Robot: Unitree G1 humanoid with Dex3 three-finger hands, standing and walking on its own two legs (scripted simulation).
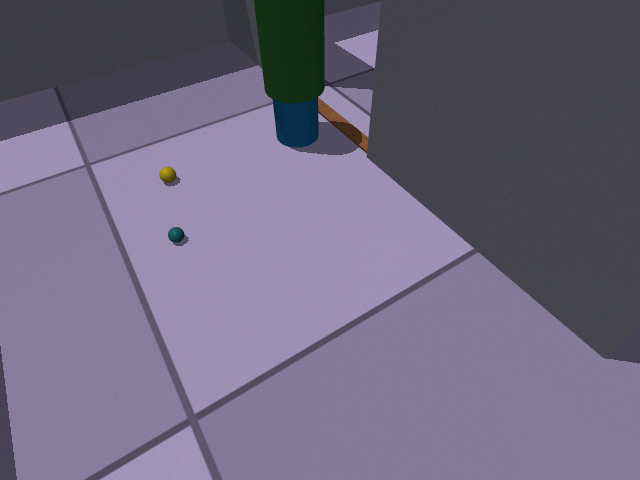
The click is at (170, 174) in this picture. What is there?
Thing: free ball
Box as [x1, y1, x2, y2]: [159, 167, 175, 182]
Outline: 164,167 160,170 159,175 162,180 170,182 175,178 175,172 170,167
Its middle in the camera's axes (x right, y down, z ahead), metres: -0.72 -0.32 +1.90
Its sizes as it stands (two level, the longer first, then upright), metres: 0.075 0.075 0.075
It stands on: the floor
